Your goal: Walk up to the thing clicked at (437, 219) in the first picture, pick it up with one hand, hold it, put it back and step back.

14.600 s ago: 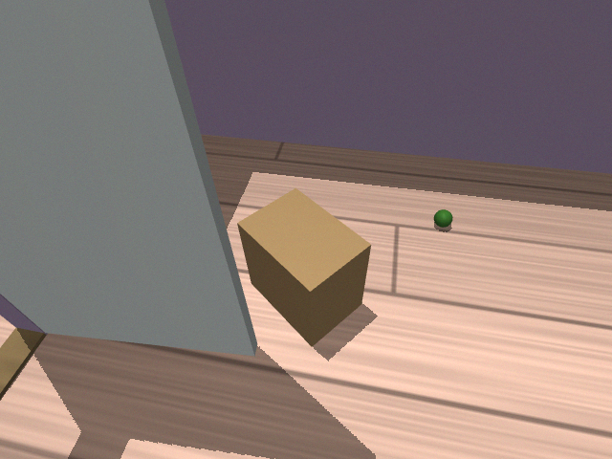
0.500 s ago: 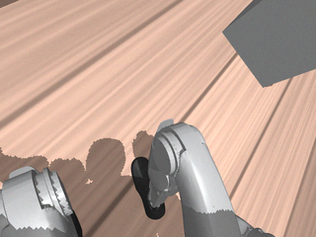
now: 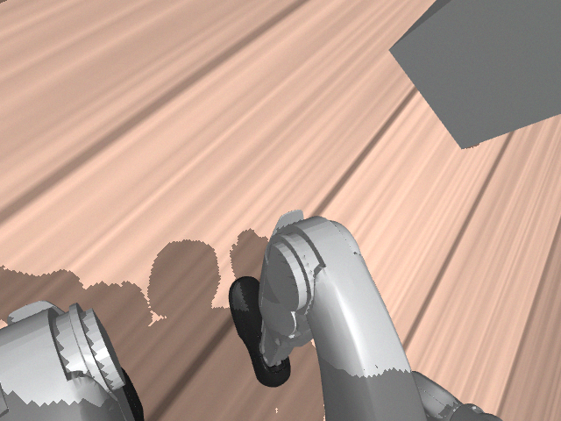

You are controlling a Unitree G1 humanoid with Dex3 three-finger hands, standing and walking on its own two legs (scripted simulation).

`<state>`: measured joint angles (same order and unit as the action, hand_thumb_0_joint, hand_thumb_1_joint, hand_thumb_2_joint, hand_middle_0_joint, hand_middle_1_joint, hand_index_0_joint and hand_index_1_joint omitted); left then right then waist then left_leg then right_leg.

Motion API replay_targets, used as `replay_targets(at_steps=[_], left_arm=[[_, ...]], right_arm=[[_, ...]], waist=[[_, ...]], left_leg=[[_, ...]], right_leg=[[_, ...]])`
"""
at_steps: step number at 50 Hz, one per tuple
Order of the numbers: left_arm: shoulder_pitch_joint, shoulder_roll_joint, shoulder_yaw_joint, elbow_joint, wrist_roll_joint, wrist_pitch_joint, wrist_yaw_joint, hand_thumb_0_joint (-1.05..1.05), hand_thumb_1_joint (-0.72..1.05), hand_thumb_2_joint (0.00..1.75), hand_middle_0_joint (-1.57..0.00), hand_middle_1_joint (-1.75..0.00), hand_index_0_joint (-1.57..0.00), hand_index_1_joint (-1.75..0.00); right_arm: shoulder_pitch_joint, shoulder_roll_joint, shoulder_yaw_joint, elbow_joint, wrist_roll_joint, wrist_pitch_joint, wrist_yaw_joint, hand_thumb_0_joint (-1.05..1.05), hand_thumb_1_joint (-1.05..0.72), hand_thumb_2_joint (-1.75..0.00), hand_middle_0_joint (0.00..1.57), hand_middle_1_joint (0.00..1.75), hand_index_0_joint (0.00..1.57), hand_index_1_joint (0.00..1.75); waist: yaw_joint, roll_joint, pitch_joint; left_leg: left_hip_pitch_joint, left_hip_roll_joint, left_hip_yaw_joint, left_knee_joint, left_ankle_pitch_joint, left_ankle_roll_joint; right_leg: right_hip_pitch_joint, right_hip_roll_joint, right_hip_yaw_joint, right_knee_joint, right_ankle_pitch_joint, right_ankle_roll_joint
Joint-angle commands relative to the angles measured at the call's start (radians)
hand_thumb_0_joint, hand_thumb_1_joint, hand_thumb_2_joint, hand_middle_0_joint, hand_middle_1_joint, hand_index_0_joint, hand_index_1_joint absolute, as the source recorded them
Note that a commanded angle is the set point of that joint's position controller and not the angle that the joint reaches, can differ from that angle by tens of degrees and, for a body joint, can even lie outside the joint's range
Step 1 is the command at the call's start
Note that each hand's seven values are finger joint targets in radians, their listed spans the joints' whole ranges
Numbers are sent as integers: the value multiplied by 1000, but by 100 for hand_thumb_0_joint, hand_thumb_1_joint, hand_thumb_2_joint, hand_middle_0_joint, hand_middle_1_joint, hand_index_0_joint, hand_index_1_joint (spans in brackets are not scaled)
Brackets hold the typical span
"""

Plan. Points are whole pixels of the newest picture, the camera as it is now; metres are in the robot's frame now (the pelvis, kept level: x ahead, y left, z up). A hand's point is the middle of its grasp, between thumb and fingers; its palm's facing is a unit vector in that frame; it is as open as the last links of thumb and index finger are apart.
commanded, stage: close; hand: left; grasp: from above
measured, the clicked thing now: out of the picture +0.43 +0.33 -0.26
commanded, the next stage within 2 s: settle in 0.30 s
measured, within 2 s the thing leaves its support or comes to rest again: leaves its support in 0.70 s
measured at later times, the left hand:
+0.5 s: hand out of the picture +0.42 +0.31 -0.25, palm faces -0.44 -0.16 -0.88, open 9.0 cm
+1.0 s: hand out of the picture +0.41 +0.34 -0.18, palm faces -0.44 -0.14 -0.89, open 8.9 cm
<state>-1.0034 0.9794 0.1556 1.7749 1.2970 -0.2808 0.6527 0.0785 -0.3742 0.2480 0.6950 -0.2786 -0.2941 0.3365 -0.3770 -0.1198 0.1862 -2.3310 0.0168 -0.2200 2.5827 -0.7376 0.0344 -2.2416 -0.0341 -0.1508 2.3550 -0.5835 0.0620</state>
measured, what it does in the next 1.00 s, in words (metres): stands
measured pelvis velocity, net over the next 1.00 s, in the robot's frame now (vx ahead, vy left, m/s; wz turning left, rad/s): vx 0.01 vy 0.00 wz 0.06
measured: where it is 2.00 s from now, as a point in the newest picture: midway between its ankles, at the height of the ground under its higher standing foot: (203, 394)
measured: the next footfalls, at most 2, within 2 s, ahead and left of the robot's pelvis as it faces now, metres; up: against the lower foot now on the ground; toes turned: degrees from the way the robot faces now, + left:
none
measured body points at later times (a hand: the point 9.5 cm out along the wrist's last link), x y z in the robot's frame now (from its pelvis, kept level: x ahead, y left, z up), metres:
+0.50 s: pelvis +0.00 +0.00 +0.00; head +0.26 +0.13 +0.34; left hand +0.44 +0.32 -0.20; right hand +0.07 -0.26 -0.05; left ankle +0.06 +0.12 -0.26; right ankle +0.13 -0.13 -0.26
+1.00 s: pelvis +0.01 +0.00 +0.02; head +0.24 +0.10 +0.39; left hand +0.43 +0.34 -0.13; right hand +0.10 -0.27 -0.07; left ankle +0.06 +0.12 -0.26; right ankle +0.13 -0.13 -0.26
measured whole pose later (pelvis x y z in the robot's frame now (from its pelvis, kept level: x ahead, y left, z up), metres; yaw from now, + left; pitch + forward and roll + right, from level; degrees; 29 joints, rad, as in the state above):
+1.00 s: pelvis +0.01 +0.00 +0.02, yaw +4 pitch +33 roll -11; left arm -0.85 0.77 0.14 1.42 1.24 -0.21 0.45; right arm 0.14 -0.33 0.07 0.73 -0.18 -0.19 0.34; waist -0.26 -0.01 -0.01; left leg -2.34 0.00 -0.15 2.49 -0.73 0.03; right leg -2.28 -0.06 -0.09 2.32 -0.62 0.04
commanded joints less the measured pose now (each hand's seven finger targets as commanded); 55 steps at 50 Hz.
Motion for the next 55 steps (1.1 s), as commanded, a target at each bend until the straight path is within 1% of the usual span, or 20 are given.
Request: replay_targets(at_steps=[1,3,7,9,12,18,29,32,36,37,39,42,43,45,46,47,49,50,52,55], left_arm=[[-177,230,-7,-89,10,-14,30,0,20,81,-41,-116,-52,-105],[-170,213,-13,-74,9,-22,35,0,25,81,-45,-116,-56,-104],[-175,236,-12,-77,24,-21,58,0,34,81,-53,-115,-64,-103],[-175,203,-32,-72,24,-20,63,0,41,86,-59,-114,-69,-104],[-196,235,-9,-95,30,-16,72,0,49,86,-65,-114,-76,-103],[-204,199,-44,-87,16,-3,75,0,60,89,-75,-114,-85,-104],[-230,255,28,-152,16,23,47,0,59,91,-81,-113,-90,-104],[-239,296,85,-302,13,21,33,0,58,92,-80,-114,-89,-105],[-148,237,98,-313,-3,41,1,0,60,92,-81,-114,-90,-105],[-159,238,108,-387,-7,42,-9,0,61,91,-81,-115,-91,-105],[-151,126,49,-439,-35,52,-47,0,60,90,-80,-115,-90,-105],[-114,86,34,-487,-62,67,-88,0,60,88,-79,-114,-90,-103],[-113,106,51,-488,-63,70,-99,0,62,89,-80,-115,-91,-104],[-123,1,-13,-495,-77,79,-135,0,66,91,-84,-115,-94,-105],[-135,-4,-25,-479,-76,79,-152,0,67,89,-84,-114,-95,-103],[-127,89,41,-499,-72,76,-157,0,65,90,-84,-113,-94,-102],[-169,-21,-23,-546,-73,63,-187,0,66,90,-86,-112,-96,-102],[-171,-6,-19,-512,-64,60,-196,0,68,92,-88,-114,-98,-104],[-182,42,3,-516,-62,49,-208,0,69,93,-90,-113,-99,-104],[-206,16,-27,-509,-52,26,-227,0,71,91,-92,-110,-101,-101]], right_arm=[[178,-326,-86,1,0,10,-14,0,-89,-90,20,30,20,30],[190,-323,-79,-5,-3,11,-12,0,-89,-90,20,30,20,30],[176,-325,-84,-2,-10,17,-26,0,-90,-90,20,30,20,30],[170,-321,-82,1,-19,15,-26,0,-90,-90,20,30,20,30],[190,-328,-85,-4,-16,14,-25,0,-90,-90,20,30,20,30],[147,-326,-82,1,-16,-1,-27,0,-90,-90,20,30,20,30],[188,-328,-114,1,3,1,-18,0,-91,-90,20,30,20,30],[198,-330,-152,12,13,1,-14,0,-91,-90,20,30,20,30],[216,-305,-191,28,33,13,1,0,-91,-90,20,30,20,30],[235,-305,-208,32,37,20,2,0,-91,-90,20,30,20,30],[224,-287,-230,31,52,25,9,0,-91,-90,20,30,20,30],[253,-284,-261,41,82,50,7,0,-91,-90,20,30,20,30],[273,-280,-269,54,88,63,7,0,-91,-90,20,30,20,30],[261,-257,-271,38,102,83,5,0,-91,-90,20,30,20,30],[266,-254,-268,34,105,91,2,0,-90,-90,20,30,20,30],[290,-274,-283,46,108,103,-7,0,-90,-90,20,30,20,30],[267,-241,-283,21,118,120,-21,0,-91,-90,20,30,20,30],[271,-237,-280,25,118,126,-27,0,-91,-90,20,30,20,30],[275,-235,-282,17,128,138,-44,0,-91,-90,20,30,20,30],[255,-204,-274,9,127,148,-65,0,-91,-90,20,30,20,30]], waist=[[-26,460,-654],[-41,455,-636],[-35,447,-625],[-46,439,-598],[-41,464,-627],[-54,451,-580],[-33,522,-656],[15,630,-776],[40,611,-776],[52,650,-826],[51,658,-845],[82,631,-891],[85,615,-889],[83,565,-892],[72,528,-852],[80,506,-865],[92,501,-895],[75,458,-863],[87,399,-844],[90,385,-832]], left_leg=[[463,0,73,-306,233,-29],[459,1,76,-297,242,-28],[442,3,74,-319,188,-29],[425,4,72,-322,163,-31],[460,6,64,-324,188,-31],[444,5,72,-315,157,-32],[490,2,78,-328,196,-36],[590,0,81,-338,263,-49],[557,-8,107,-337,285,-48],[580,-11,117,-347,308,-46],[622,-9,120,-351,342,-51],[616,-14,117,-383,354,-45],[597,-16,122,-387,337,-41],[578,-20,126,-398,318,-34],[541,-26,132,-401,297,-27],[537,-27,126,-405,292,-23],[544,-34,131,-420,270,-22],[523,-34,142,-412,242,-15],[456,-45,161,-412,183,-5],[441,-49,177,-423,161,-6]], right_leg=[[356,59,-103,-154,185,-68],[359,65,-108,-154,195,-63],[354,66,-103,-173,149,-71],[338,65,-106,-172,128,-69],[329,63,-108,-165,147,-68],[316,61,-106,-172,123,-64],[330,55,-96,-159,164,-69],[307,48,-97,-135,197,-72],[293,49,-89,-130,213,-78],[309,49,-81,-144,223,-78],[273,44,-78,-144,236,-78],[270,40,-68,-161,236,-85],[277,39,-59,-168,230,-89],[277,34,-52,-183,225,-92],[264,35,-49,-198,207,-89],[276,31,-45,-199,203,-88],[280,27,-35,-215,184,-94],[291,32,-28,-232,169,-93],[319,32,-8,-256,113,-93],[336,33,4,-273,74,-93]])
